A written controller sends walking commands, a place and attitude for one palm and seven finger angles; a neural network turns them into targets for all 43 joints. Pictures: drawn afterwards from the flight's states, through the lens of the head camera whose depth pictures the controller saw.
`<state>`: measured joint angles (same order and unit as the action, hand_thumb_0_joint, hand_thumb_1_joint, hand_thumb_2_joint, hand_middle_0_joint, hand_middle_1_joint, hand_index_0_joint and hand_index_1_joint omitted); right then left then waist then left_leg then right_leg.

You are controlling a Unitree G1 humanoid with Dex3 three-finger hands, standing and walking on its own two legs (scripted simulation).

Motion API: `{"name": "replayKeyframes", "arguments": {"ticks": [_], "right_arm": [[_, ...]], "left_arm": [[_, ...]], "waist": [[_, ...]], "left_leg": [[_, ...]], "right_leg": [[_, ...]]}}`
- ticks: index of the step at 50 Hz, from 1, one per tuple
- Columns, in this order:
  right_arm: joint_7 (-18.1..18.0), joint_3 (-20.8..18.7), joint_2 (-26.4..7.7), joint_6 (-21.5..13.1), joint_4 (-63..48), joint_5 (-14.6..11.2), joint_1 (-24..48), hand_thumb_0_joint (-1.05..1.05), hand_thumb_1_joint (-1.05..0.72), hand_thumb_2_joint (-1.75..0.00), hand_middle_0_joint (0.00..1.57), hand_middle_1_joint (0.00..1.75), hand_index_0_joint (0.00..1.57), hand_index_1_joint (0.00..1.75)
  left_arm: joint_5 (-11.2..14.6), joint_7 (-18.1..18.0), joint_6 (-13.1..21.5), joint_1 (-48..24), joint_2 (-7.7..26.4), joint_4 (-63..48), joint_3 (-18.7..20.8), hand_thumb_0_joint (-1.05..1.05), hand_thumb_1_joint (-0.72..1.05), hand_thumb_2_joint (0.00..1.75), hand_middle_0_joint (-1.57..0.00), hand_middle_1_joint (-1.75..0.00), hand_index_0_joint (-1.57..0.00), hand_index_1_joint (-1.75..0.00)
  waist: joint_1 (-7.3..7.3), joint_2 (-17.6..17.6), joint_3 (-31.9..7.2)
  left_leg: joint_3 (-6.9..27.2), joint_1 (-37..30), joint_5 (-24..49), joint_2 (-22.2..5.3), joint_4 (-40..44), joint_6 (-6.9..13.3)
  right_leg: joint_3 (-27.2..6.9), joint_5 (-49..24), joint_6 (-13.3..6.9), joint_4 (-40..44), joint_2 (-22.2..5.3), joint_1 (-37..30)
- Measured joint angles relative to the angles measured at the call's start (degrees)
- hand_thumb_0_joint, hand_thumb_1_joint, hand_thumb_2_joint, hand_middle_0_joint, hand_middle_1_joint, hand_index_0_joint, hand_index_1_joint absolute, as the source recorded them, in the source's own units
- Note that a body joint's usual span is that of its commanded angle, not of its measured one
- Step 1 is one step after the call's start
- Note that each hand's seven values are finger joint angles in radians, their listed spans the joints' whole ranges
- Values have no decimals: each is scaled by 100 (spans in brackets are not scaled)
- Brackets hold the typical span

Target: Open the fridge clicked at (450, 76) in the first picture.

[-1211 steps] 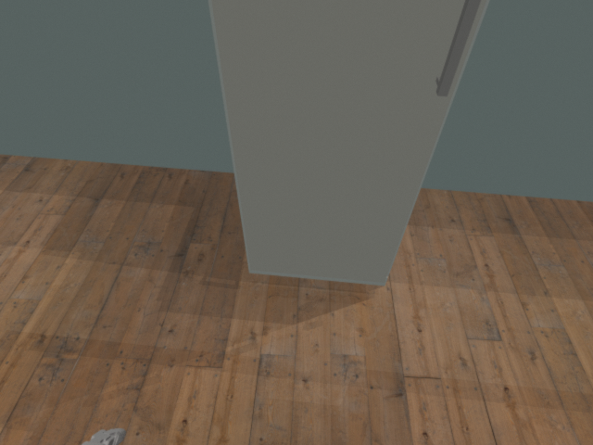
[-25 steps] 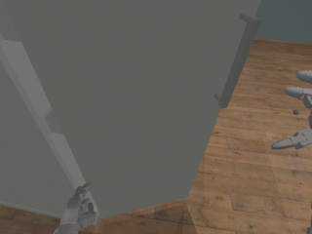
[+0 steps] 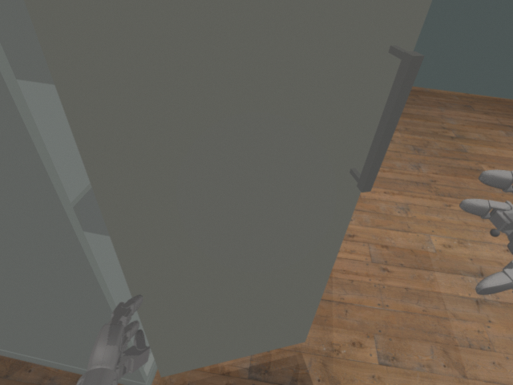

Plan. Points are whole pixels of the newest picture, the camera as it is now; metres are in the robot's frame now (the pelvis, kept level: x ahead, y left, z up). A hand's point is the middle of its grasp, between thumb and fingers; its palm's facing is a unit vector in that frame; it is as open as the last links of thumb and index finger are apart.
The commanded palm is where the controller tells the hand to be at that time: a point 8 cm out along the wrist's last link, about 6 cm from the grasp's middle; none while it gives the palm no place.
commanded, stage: draw the hand back to the body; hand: right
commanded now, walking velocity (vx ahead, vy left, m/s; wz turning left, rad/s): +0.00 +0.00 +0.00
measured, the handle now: (378, 125) +0.47 -0.19 +0.24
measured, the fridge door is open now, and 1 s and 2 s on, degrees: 65 65 65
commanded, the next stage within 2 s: step back with the hand held close in 1.20 s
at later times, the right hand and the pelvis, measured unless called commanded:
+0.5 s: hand (498, 262) +0.23 -0.29 +0.18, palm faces +0.48 +0.82 -0.29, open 12.0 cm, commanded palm +0.17 -0.32 +0.19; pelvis +0.01 -0.02 +0.01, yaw +1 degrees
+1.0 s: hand (494, 288) +0.20 -0.28 +0.16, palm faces +0.47 +0.81 -0.36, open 7.7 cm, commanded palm +0.16 -0.31 +0.18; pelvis +0.02 -0.01 +0.01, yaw +1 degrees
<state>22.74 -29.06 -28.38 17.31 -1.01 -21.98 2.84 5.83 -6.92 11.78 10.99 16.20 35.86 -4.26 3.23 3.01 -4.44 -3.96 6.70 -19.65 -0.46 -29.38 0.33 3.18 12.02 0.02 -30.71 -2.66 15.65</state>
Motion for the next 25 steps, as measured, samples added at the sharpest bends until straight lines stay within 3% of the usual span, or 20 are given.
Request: {"name": "replayKeyframes", "arguments": {"ticks": [7, 11, 15, 19, 25], "right_arm": [[-69, 208, 179, 13, -536, 54, -418, -2, 52, -22, 25, 113, 25, 113], [-1372, 430, 319, -969, -1013, 853, -861, -1, 44, -25, 25, 108, 25, 109], [-2270, 541, 639, -1686, -1318, 1302, -1269, -1, 33, -31, 24, 102, 25, 102], [-2659, 706, 817, -2029, -1389, 1523, -1496, -1, 20, -37, 24, 94, 25, 94], [-2843, 822, 833, -2201, -1492, 1669, -1789, -1, -1, -47, 23, 82, 24, 82]], "left_arm": [[-67, -63, 99, -109, -65, -13, -53, 2, 90, 90, -20, -30, -20, -30], [-352, 97, 169, -178, -173, 48, -2, 2, 90, 90, -20, -30, -20, -30], [-471, 175, 52, -122, -258, 148, 53, 2, 90, 90, -20, -30, -20, -30], [-529, 171, -109, -17, -305, 314, 93, 2, 90, 90, -20, -30, -20, -30], [-584, 180, -263, 69, -345, 420, 138, 2, 90, 90, -20, -30, -20, -30]], "waist": [[73, -53, 101], [59, -40, 246], [120, -87, 390], [172, -113, 495], [115, -126, 549]], "left_leg": [[-48, -48, -12, -28, -17, -22], [-46, -109, 99, 18, 164, -28], [22, -138, 173, -20, 271, -59], [66, -239, 196, -83, 360, -98], [141, -396, 207, -149, 475, -138]], "right_leg": [[-47, 20, -31, -66, 35, -2], [-52, -7, -30, -23, -4, -8], [25, -78, -67, 138, 31, -88], [82, -114, -108, 281, 94, -227], [168, -120, -143, 441, 155, -432]]}}
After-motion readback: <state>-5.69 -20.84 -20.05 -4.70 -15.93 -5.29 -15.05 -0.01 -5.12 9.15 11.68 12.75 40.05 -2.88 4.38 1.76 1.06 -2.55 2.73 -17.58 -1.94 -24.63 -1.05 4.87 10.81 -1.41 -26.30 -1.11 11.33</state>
